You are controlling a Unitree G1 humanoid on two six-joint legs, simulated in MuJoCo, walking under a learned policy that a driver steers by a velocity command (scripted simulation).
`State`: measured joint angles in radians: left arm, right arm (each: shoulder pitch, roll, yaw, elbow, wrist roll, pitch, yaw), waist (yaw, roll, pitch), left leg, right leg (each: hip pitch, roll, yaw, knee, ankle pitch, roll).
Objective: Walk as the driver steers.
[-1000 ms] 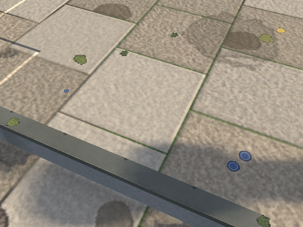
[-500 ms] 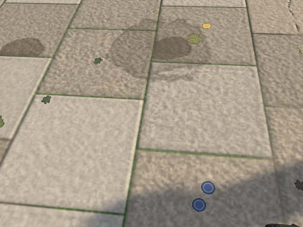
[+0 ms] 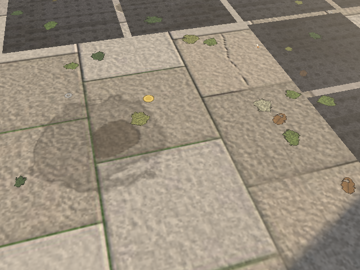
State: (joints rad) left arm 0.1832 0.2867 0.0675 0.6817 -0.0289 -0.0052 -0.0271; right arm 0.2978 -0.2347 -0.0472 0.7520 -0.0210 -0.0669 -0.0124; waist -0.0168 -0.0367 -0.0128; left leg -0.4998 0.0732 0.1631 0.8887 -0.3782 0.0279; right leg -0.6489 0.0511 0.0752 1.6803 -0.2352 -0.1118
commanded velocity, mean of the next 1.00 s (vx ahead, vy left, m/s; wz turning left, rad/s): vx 0.50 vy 0.00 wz -0.18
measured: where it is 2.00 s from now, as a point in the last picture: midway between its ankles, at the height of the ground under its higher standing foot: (186, 149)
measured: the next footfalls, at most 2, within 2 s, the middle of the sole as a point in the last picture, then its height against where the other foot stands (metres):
right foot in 0.44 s outside the picture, level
left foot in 0.96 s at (180, 209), level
